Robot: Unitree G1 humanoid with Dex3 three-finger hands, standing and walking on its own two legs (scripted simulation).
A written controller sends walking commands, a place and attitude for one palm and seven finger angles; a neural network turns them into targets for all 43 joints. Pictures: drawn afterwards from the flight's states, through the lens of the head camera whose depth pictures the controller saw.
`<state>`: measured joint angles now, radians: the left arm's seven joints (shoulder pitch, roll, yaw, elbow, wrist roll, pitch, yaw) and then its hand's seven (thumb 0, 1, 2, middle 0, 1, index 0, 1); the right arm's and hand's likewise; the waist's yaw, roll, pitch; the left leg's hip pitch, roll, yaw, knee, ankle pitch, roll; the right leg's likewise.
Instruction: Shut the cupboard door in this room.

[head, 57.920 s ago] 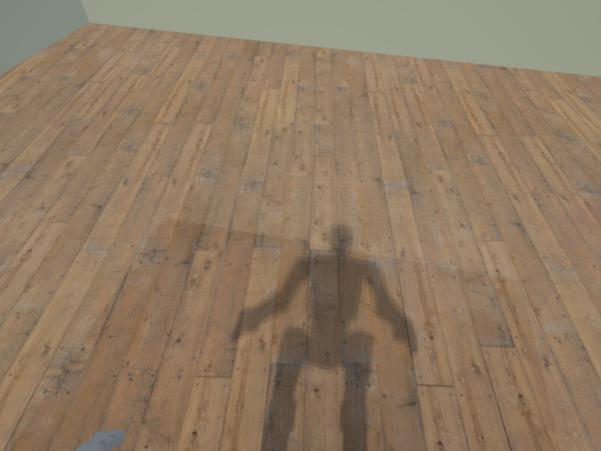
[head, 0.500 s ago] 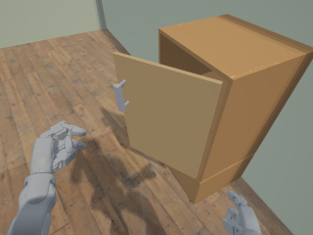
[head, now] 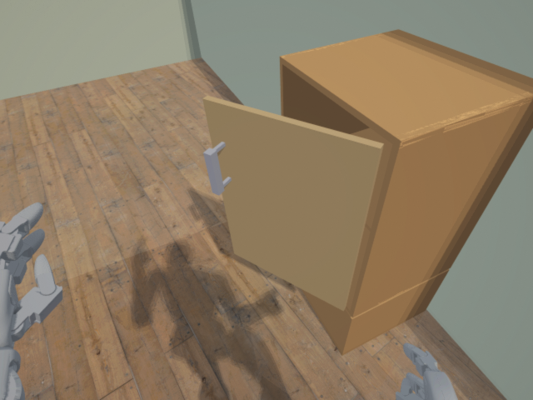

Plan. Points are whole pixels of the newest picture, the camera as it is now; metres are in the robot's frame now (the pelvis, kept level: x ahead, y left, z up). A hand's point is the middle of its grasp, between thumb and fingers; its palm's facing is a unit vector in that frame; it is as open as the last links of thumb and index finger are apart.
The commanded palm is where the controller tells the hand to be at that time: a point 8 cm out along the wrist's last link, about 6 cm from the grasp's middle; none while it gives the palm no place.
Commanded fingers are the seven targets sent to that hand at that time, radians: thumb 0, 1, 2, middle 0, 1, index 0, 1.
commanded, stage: draw the hand back to the body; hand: left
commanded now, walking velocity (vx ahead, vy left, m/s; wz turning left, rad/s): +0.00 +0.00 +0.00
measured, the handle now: (219, 168) +0.65 +0.22 -0.03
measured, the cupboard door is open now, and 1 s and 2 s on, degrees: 32 32 32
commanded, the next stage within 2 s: step back with the hand held close in 0.20 s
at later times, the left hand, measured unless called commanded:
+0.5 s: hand (73, 288) +0.19 +0.26 +0.15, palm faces +0.42 -0.78 -0.46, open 7.4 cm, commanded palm +0.13 +0.29 +0.17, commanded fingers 0.00 0.90 0.90 -0.20 -0.30 -0.20 -0.30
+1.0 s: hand (15, 341) +0.13 +0.29 +0.15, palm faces +0.42 -0.77 -0.48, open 7.4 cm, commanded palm +0.07 +0.32 +0.17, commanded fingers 0.00 0.90 0.90 -0.20 -0.30 -0.20 -0.30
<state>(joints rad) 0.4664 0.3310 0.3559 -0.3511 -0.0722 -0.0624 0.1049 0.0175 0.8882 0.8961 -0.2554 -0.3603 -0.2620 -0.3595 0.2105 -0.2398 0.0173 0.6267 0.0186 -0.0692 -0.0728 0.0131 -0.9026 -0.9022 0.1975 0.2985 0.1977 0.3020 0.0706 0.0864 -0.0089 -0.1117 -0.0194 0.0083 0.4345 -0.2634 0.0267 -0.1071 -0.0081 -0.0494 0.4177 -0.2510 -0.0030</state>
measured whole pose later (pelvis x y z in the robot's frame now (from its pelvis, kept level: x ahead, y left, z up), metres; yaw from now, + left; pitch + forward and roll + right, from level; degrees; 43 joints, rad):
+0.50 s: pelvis -0.01 -0.01 +0.00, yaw +0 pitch +0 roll -1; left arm 0.50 0.35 0.37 -0.34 -0.06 -0.15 0.10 0.02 0.89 0.90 -0.21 -0.30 -0.21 -0.30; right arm 0.20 -0.25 0.00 0.62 0.01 -0.04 -0.07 0.01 -0.90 -0.90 0.20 0.30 0.20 0.30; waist 0.02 0.10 -0.02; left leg -0.21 0.01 0.00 0.48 -0.27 0.01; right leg -0.19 0.02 -0.06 0.41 -0.23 -0.02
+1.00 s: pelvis -0.07 +0.02 -0.01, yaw +0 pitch +0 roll -1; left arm 0.54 0.41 0.43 -0.43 -0.03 -0.19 0.13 0.02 0.88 0.90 -0.21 -0.30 -0.21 -0.30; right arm 0.21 -0.23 0.01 0.54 0.01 0.01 -0.09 0.01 -0.90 -0.90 0.20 0.30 0.20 0.30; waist 0.00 0.02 -0.02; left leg -0.37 -0.02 0.02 0.59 -0.22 0.06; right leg -0.35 0.00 -0.02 0.53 -0.19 0.02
